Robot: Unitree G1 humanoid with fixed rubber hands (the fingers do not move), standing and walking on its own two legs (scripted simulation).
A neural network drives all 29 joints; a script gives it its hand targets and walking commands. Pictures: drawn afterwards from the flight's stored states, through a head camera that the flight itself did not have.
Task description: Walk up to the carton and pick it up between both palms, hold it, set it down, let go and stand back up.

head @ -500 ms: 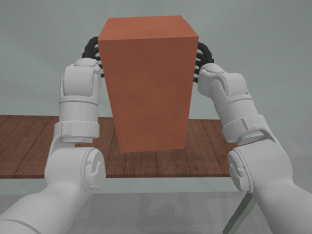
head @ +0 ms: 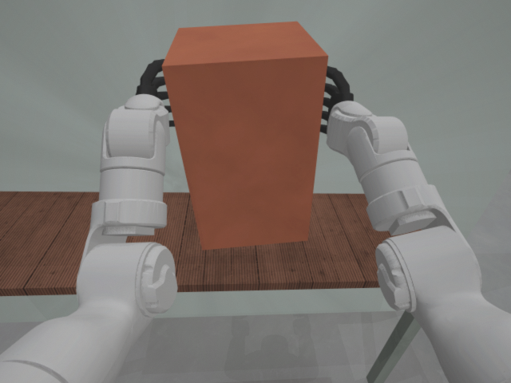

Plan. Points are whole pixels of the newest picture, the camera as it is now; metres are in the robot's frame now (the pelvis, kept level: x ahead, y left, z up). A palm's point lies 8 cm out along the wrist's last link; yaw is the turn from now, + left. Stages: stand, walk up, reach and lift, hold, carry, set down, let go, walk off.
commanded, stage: hold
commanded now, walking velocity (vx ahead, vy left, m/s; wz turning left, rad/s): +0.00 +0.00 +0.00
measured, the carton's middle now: (247, 141) +0.39 +0.01 +0.25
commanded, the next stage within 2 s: none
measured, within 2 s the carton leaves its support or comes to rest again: neither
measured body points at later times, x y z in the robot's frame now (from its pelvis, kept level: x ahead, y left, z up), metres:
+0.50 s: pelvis +0.00 +0.00 +0.00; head -0.09 +0.02 +0.44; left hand +0.39 +0.15 +0.31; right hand +0.39 -0.12 +0.30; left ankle +0.06 +0.13 -0.74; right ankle -0.04 -0.12 -0.74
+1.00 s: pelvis +0.00 +0.00 +0.00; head -0.09 +0.02 +0.44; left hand +0.38 +0.15 +0.30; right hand +0.39 -0.12 +0.31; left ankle +0.06 +0.13 -0.74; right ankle -0.04 -0.12 -0.74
